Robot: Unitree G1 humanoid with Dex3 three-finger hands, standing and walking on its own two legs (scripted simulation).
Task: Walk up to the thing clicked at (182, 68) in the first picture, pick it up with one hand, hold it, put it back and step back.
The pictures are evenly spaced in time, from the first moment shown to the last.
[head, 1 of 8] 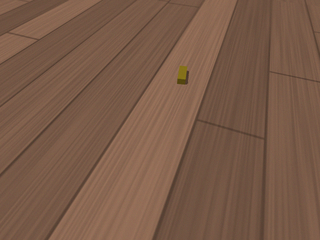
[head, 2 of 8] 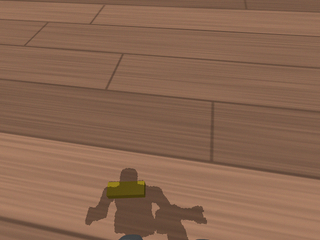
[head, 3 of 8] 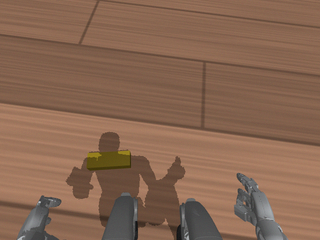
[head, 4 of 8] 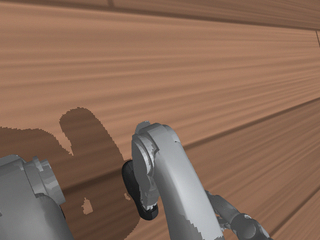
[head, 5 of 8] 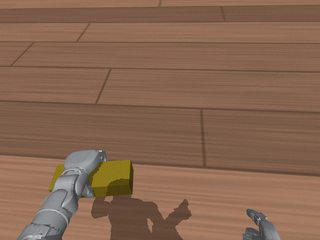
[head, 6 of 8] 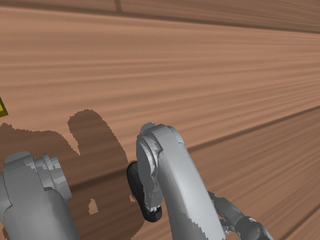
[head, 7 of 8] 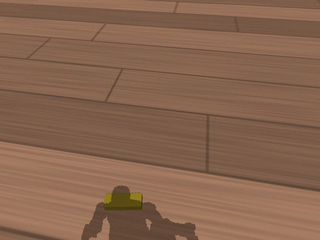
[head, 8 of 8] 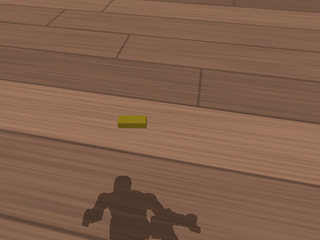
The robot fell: no
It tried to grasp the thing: yes
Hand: left
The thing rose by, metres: 0.67
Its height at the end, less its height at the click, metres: +0.00
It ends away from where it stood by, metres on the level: 0.02
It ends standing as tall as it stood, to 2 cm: yes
